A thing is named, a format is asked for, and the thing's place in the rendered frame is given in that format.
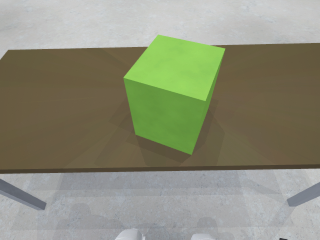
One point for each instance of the table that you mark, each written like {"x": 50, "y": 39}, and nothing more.
{"x": 66, "y": 110}

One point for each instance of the left robot thigh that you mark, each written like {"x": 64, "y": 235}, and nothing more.
{"x": 131, "y": 234}

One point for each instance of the carton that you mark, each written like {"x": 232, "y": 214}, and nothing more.
{"x": 169, "y": 90}

